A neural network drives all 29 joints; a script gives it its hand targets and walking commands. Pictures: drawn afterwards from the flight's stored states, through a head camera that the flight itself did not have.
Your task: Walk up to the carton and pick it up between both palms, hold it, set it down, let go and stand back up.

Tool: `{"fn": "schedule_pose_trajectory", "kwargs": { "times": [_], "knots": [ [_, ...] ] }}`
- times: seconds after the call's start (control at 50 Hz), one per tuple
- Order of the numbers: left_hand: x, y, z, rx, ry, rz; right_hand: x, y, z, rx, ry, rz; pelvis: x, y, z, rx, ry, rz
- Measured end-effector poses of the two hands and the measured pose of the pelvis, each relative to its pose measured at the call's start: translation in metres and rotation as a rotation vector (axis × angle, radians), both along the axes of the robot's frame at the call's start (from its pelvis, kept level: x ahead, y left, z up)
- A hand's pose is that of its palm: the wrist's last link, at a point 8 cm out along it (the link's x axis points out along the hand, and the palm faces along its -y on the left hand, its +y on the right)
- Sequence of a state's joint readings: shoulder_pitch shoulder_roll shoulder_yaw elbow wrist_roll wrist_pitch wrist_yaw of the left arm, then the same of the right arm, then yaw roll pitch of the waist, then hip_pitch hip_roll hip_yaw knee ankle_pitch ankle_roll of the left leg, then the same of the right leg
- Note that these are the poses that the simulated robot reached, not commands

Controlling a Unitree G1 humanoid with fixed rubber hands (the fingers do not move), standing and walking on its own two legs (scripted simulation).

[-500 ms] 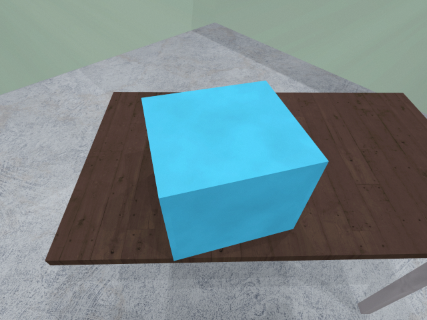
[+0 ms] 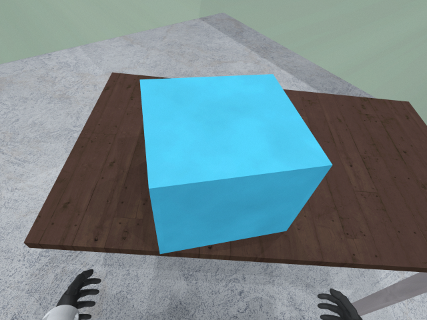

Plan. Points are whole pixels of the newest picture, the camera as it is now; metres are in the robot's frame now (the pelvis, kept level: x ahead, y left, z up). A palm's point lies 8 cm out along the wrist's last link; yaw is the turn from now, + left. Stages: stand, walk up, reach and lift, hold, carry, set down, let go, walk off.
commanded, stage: reach and lift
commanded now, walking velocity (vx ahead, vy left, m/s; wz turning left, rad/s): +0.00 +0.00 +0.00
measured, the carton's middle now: (218, 160) +0.41 -0.01 +0.07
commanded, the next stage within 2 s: none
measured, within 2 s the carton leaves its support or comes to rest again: neither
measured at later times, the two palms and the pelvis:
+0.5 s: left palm out of the picture +0.12 +0.25 -0.02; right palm out of the picture +0.11 -0.24 -0.04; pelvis -0.03 +0.00 +0.01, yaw -1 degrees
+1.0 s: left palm (58, 308) +0.15 +0.22 +0.03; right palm out of the picture +0.13 -0.26 +0.03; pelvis -0.02 +0.02 +0.02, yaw -3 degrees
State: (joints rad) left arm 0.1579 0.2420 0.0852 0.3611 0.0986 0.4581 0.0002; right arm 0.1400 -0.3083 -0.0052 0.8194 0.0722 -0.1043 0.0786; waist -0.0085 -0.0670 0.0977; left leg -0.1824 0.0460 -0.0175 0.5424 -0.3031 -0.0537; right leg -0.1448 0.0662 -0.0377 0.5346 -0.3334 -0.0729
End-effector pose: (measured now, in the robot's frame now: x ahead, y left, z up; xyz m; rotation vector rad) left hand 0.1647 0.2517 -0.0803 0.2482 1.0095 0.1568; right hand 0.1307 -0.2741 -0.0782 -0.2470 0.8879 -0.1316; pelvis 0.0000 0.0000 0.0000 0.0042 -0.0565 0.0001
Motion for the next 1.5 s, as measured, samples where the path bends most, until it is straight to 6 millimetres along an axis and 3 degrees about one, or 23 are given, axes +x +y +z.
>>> {"fn": "schedule_pose_trajectory", "kwargs": {
  "times": [0.12,0.24,0.42,0.76,0.94,1.2,1.38,1.5],
  "knots": [
    [-0.038,0.018,0.006,0.035,0.01,0.098,-0.001,-0.01,0.012,-0.018,-0.044,0.005,-0.001,-0.01,0.003,0.019,-0.035,0.015],
    [-0.049,0.017,0.026,0.044,-0.06,0.1,0.0,0.008,0.021,0.042,-0.099,0.015,-0.011,-0.014,0.007,0.019,-0.043,0.024],
    [-0.044,0.001,0.051,-0.02,-0.169,0.076,-0.015,0.033,0.031,0.108,-0.128,-0.002,-0.025,-0.005,0.013,0.011,-0.027,0.004],
    [-0.037,-0.002,0.078,-0.05,-0.362,0.094,-0.013,0.017,0.088,0.114,-0.251,0.003,-0.024,0.019,0.016,0.002,0.015,-0.036],
    [-0.02,-0.02,0.102,-0.073,-0.478,0.06,-0.003,0.015,0.103,0.173,-0.347,0.013,-0.019,0.025,0.016,-0.001,0.018,-0.041],
    [-0.004,-0.045,0.124,-0.088,-0.602,0.078,0.006,0.005,0.121,0.195,-0.434,0.084,-0.016,0.012,0.015,0.007,0.032,-0.051],
    [0.0,-0.051,0.135,-0.095,-0.687,0.12,0.03,0.009,0.141,0.216,-0.517,0.144,-0.015,-0.004,0.013,0.01,0.052,-0.034],
    [0.016,-0.051,0.138,-0.098,-0.688,0.119,0.049,0.01,0.145,0.222,-0.546,0.118,-0.014,-0.008,0.014,0.01,0.057,-0.025]
  ]
}}
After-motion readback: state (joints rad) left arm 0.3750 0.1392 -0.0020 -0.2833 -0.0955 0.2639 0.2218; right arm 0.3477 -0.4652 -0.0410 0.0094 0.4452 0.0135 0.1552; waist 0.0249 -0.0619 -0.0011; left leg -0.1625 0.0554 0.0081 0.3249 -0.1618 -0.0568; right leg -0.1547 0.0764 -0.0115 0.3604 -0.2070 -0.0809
